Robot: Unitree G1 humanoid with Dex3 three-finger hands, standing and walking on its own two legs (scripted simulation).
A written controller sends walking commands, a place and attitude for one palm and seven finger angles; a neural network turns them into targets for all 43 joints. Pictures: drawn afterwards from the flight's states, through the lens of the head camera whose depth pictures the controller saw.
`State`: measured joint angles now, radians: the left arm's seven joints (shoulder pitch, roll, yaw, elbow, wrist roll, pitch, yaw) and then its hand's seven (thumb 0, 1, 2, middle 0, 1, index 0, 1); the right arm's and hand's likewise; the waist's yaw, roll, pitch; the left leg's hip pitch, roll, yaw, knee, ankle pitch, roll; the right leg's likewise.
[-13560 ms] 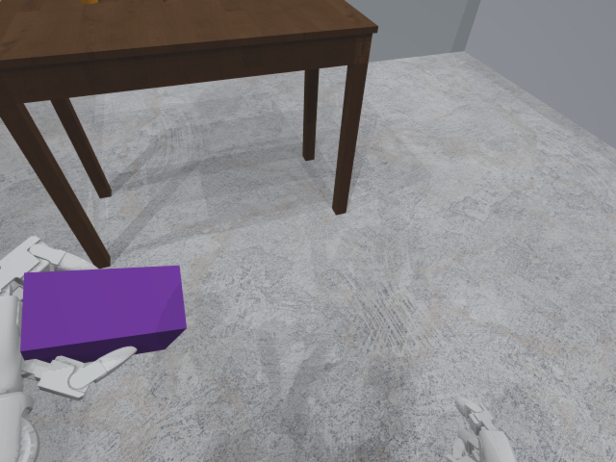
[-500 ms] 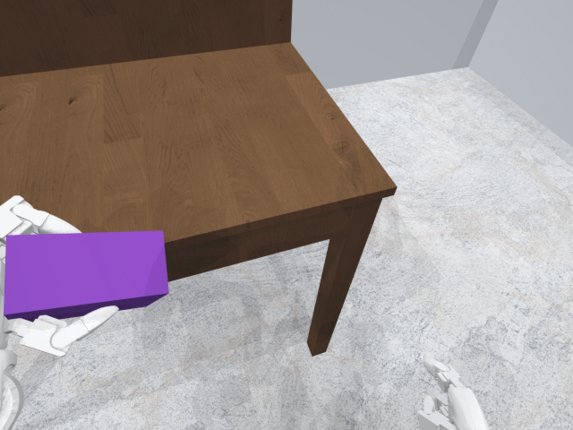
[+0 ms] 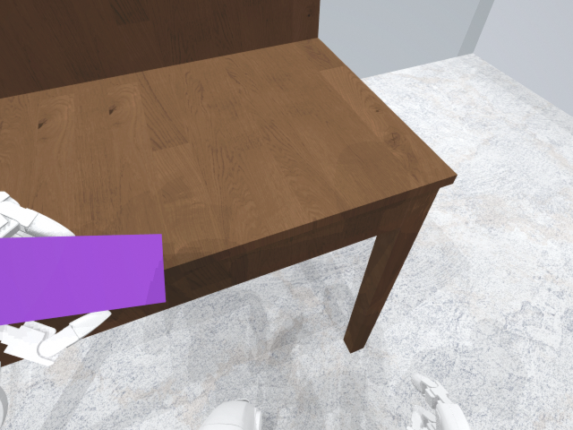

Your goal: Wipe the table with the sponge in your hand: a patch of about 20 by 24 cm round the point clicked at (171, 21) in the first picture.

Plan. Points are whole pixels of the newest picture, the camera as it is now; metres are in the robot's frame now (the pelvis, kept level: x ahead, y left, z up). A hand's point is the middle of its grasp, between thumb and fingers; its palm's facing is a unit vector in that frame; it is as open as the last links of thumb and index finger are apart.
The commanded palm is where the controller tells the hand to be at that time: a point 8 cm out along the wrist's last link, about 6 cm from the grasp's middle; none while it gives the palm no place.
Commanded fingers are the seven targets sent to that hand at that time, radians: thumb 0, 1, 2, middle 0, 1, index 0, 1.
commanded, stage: shuffle to correct the standing spot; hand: left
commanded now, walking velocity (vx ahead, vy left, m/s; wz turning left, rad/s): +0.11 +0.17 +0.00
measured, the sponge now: (105, 277) +0.23 +0.19 +0.18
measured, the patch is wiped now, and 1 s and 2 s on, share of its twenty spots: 0.00 0.00 0.00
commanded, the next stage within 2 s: come to a stop and stand still in 0.62 s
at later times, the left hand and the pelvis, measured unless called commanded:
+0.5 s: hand out of the picture +0.24 +0.34 +0.19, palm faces +0.43 -0.79 -0.43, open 10.2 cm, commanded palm +0.19 +0.37 +0.20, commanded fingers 0.00 0.10 1.30 -1.20 -1.60 -1.20 -1.60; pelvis +0.03 +0.09 +0.01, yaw +0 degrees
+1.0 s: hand out of the picture +0.29 +0.40 +0.18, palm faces +0.42 -0.82 -0.39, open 10.2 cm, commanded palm +0.24 +0.43 +0.20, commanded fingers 0.00 0.10 1.30 -1.20 -1.60 -1.20 -1.60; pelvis +0.08 +0.15 +0.01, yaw +0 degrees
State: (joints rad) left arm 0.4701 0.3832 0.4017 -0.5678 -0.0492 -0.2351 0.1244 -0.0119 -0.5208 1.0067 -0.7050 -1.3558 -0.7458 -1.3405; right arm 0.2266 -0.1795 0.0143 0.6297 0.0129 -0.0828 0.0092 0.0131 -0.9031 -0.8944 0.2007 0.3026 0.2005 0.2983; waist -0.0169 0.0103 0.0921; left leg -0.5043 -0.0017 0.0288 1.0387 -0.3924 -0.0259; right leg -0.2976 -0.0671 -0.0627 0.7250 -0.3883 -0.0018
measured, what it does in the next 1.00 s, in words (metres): steps to the left: right foot, then left foot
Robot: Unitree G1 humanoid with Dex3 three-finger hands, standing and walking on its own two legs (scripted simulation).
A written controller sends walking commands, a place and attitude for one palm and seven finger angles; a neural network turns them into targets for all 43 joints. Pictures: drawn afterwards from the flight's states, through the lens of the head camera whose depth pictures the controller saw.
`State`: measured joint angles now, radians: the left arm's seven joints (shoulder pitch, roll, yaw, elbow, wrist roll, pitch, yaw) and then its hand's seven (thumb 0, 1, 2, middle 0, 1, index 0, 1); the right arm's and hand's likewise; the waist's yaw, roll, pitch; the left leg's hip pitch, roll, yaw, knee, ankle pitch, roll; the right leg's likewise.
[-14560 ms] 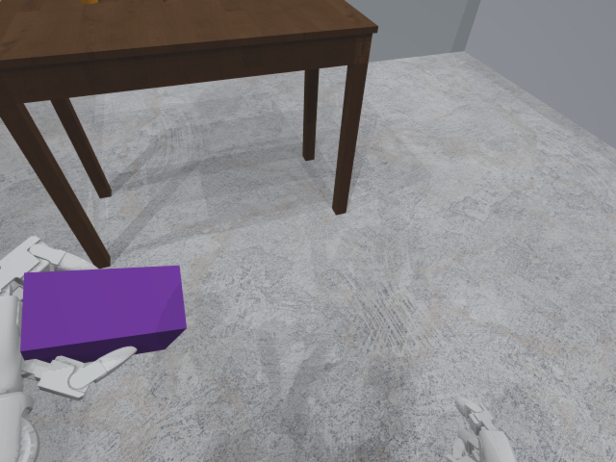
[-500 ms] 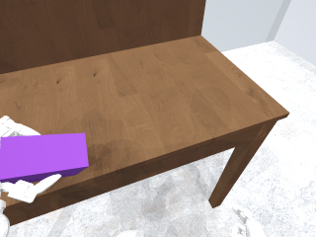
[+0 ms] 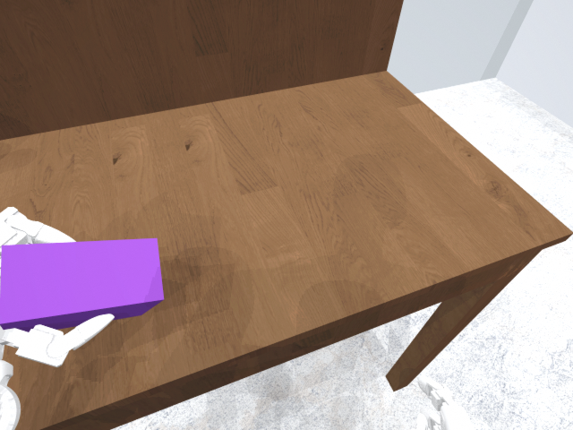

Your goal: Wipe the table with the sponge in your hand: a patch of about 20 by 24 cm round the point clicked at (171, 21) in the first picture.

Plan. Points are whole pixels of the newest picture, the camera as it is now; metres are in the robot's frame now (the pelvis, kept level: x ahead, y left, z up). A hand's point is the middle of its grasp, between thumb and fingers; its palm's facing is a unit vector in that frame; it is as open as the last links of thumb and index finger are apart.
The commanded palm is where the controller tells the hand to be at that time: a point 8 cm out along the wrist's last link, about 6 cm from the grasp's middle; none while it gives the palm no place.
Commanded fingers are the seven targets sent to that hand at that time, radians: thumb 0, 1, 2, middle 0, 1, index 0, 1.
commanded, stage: come to a stop and stand still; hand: left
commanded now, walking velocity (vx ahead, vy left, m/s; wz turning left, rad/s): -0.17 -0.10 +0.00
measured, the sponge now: (107, 284) +0.23 +0.21 +0.15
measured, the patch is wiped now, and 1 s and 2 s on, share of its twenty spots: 0.00 0.00 0.00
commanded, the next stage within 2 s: look again from close up in 1.48 s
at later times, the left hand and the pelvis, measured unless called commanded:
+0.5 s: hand (54, 310) +0.19 +0.24 +0.17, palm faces +0.34 -0.87 -0.36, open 10.2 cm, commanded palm +0.13 +0.28 +0.19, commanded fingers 0.00 0.10 1.30 -1.20 -1.60 -1.20 -1.60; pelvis -0.04 +0.00 +0.01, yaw -2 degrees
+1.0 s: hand out of the picture +0.16 +0.30 +0.17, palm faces +0.43 -0.83 -0.35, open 10.2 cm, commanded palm +0.11 +0.33 +0.19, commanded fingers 0.00 0.10 1.30 -1.20 -1.60 -1.20 -1.60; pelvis -0.05 +0.04 +0.01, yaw +1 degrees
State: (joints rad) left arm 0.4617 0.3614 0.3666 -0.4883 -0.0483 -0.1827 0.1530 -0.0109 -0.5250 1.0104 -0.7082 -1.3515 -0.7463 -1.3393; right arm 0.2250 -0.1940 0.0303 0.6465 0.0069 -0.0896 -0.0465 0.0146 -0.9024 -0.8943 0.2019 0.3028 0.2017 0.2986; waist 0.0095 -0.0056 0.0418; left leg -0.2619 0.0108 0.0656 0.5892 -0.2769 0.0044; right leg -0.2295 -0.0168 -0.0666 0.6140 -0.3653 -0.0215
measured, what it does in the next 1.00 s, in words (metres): shifts its weight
